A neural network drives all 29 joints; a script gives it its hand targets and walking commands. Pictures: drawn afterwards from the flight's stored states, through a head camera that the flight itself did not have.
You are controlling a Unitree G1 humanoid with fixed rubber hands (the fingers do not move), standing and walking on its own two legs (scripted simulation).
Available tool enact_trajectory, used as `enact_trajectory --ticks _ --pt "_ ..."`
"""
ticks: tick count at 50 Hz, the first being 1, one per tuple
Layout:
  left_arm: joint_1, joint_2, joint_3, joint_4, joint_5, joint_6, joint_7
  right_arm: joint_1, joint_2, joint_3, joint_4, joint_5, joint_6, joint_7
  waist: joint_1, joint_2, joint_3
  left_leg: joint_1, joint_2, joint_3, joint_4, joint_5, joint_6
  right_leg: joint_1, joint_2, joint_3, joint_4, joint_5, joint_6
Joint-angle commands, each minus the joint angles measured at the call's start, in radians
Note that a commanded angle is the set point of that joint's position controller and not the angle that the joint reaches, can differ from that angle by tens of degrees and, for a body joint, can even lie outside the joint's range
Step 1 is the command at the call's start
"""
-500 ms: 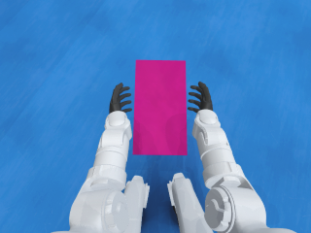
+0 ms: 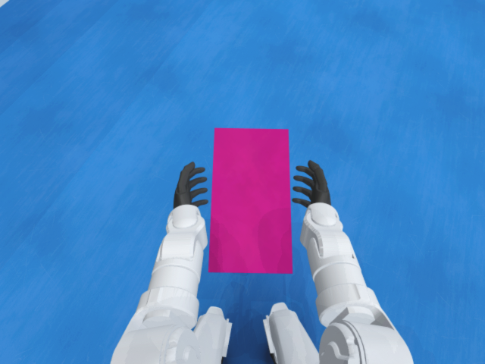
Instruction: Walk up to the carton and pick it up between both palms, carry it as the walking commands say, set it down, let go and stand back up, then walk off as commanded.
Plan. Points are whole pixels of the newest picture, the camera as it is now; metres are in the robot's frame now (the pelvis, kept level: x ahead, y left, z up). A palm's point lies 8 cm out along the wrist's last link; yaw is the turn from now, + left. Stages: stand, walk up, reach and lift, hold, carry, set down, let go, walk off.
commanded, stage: reach and lift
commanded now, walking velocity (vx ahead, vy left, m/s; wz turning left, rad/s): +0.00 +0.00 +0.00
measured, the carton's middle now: (249, 203) +0.43 -0.01 -0.13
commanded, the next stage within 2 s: none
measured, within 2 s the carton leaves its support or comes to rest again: neither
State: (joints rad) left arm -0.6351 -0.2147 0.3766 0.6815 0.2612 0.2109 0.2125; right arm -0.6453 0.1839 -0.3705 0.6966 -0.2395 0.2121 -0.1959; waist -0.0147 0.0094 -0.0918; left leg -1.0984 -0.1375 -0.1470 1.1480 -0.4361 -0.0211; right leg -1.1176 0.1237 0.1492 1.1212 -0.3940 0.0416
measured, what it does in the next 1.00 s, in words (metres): rises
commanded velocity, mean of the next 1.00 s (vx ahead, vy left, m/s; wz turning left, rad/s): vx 0.00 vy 0.00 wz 0.00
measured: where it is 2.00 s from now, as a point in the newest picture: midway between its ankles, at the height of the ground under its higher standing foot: outside the picture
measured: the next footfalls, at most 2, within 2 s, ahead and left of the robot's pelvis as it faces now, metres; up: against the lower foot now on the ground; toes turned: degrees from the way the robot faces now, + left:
none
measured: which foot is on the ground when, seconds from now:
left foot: down 0.00-1.00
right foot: down 0.00-1.00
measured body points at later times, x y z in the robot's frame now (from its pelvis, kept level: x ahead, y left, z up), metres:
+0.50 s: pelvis +0.01 +0.00 +0.06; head +0.11 +0.00 +0.50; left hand +0.38 +0.11 +0.03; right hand +0.38 -0.13 +0.03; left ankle +0.06 +0.12 -0.64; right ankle +0.07 -0.13 -0.64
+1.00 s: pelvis +0.03 +0.00 +0.09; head +0.04 -0.01 +0.54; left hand +0.37 +0.11 +0.10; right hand +0.37 -0.13 +0.10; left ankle +0.06 +0.12 -0.64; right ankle +0.07 -0.13 -0.64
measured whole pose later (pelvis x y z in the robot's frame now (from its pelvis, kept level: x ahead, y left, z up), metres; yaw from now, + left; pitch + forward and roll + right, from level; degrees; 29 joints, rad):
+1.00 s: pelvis +0.03 +0.00 +0.09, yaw +0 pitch +2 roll +0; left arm -0.46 -0.22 0.30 0.59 0.30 0.45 0.13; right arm -0.45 0.21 -0.32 0.56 -0.30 0.46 -0.13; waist 0.00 0.01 -0.04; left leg -0.35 -0.08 -0.17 0.56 -0.25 0.00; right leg -0.36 0.08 0.16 0.54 -0.21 0.01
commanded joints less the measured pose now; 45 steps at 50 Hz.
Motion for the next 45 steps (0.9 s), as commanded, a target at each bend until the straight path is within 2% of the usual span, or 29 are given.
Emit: enact_trajectory --ticks 1,12,22,45 --pt "-0.572 -1.004 -0.554 0.053 -0.095 -0.03 -0.29 -0.531 1.002 0.543 0.06 0.09 -0.018 0.295 -0.006 0.0 -0.672 0.345 -0.015 0.07 -0.185 0.241 0.003 0.447 0.024 -0.085 -0.152 0.239 -0.032" --pt "-0.502 -1.017 -0.556 0.034 -0.073 -0.024 -0.301 -0.461 1.001 0.536 0.05 0.061 -0.013 0.313 -0.007 -0.002 -0.593 0.47 0.003 0.059 -0.319 0.28 0.005 0.564 0.009 -0.071 -0.285 0.277 -0.04" --pt "-0.447 -1.04 -0.568 0.015 -0.076 0.004 -0.317 -0.41 1.016 0.545 0.023 0.057 0.013 0.326 0.004 -0.001 -0.548 0.591 0.014 0.056 -0.425 0.317 0.009 0.671 0.0 -0.067 -0.387 0.309 -0.046" --pt "-0.35 -1.086 -0.566 -0.051 -0.127 0.166 -0.356 -0.315 1.07 0.563 -0.072 0.099 0.18 0.336 0.014 -0.014 -0.372 0.836 0.034 0.049 -0.645 0.366 0.022 0.954 -0.03 -0.058 -0.619 0.367 -0.043"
